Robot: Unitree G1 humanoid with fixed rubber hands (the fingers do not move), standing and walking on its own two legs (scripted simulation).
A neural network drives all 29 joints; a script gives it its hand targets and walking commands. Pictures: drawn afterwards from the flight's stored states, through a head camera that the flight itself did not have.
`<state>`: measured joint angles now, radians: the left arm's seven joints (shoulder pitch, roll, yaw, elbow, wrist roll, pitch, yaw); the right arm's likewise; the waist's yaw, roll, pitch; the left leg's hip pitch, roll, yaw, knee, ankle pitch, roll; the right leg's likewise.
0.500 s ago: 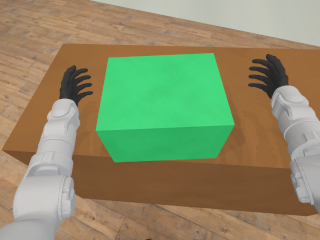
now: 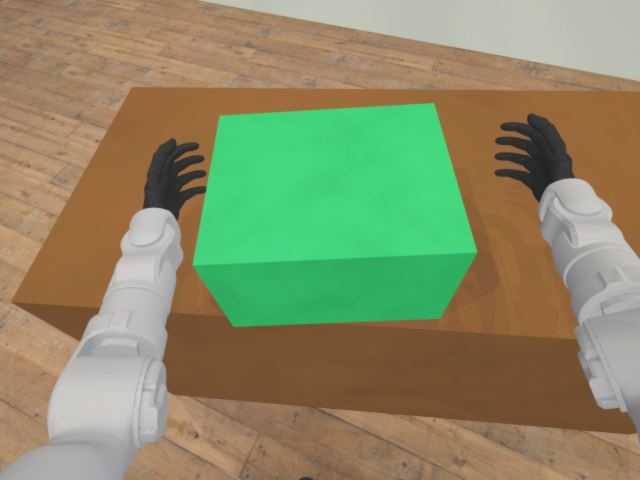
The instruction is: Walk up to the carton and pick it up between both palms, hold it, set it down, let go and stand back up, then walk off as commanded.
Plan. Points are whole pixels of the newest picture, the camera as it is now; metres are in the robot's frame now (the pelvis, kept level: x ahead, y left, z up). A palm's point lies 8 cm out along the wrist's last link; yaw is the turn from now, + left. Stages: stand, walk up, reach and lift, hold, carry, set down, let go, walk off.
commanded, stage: reach and lift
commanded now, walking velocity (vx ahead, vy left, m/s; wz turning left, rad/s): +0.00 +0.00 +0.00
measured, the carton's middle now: (330, 218) +0.44 +0.07 +0.02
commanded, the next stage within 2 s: none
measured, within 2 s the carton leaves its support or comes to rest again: leaves its support in 2.00 s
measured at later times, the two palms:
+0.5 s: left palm (176, 204) +0.40 +0.26 +0.09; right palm (516, 183) +0.47 -0.16 +0.09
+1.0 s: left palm (177, 205) +0.39 +0.26 +0.09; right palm (498, 184) +0.47 -0.14 +0.09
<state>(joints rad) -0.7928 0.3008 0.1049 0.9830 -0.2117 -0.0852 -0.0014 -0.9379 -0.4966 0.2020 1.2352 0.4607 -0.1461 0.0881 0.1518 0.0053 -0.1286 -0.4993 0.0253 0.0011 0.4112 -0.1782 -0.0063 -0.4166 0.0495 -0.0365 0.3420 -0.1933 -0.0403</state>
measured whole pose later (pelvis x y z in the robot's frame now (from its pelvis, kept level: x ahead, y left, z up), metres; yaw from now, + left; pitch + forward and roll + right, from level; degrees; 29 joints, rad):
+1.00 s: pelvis +0.00 +0.00 +0.00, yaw +0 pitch +15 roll -1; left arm -0.79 0.24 0.11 1.01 -0.13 -0.14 0.04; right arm -0.94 -0.34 0.14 1.24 0.41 -0.16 0.06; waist 0.15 -0.01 -0.14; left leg -0.50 0.03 0.00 0.41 -0.18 -0.01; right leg -0.42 0.05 -0.04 0.34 -0.19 -0.04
